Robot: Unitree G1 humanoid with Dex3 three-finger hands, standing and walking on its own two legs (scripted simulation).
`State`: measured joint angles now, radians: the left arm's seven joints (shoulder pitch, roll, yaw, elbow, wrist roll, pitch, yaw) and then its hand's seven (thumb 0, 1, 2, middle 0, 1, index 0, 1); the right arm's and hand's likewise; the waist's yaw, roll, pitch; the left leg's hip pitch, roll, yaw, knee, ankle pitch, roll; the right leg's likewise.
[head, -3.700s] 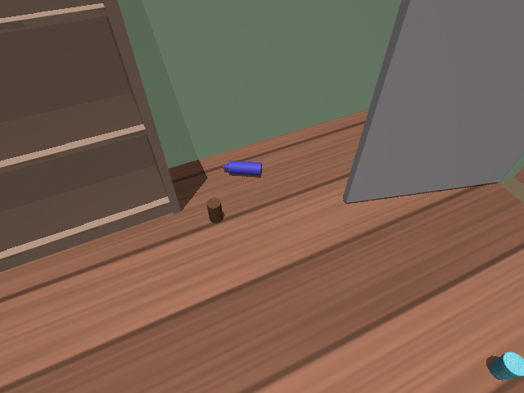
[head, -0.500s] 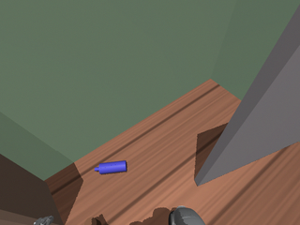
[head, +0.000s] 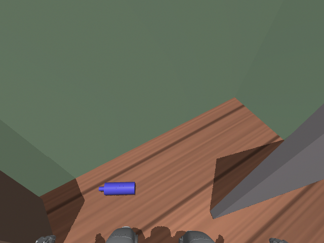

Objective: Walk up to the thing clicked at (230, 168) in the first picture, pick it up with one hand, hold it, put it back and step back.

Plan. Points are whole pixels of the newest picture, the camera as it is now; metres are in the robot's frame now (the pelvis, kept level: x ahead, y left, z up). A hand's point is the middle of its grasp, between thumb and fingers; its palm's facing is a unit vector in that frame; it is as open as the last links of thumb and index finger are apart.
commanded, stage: walk up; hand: left
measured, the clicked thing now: (117, 188) +0.46 +0.23 -0.72
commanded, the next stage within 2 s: none
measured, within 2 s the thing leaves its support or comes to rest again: neither
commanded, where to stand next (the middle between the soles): +0.08 -0.01 m, yaw +1 degrees
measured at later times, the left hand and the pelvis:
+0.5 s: hand out of the picture +0.06 +0.25 -0.13, palm faces +0.01 -0.94 -0.35, open 7.4 cm; pelvis +0.01 -0.01 +0.02, yaw +1 degrees
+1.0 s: hand out of the picture +0.12 +0.24 -0.13, palm faces -0.01 -0.95 -0.32, open 7.4 cm; pelvis +0.02 +0.00 +0.03, yaw +0 degrees
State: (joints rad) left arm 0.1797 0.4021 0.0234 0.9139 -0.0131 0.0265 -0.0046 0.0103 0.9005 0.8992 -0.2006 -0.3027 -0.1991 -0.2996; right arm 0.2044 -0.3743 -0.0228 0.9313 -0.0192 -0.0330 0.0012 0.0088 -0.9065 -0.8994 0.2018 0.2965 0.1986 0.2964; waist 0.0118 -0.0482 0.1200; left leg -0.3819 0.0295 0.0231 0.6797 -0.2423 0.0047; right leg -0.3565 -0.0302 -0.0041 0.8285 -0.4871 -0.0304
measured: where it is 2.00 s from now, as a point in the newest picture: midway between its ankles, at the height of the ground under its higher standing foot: outside the picture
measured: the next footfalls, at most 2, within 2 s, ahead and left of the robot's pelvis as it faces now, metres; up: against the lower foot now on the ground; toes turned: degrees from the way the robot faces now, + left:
none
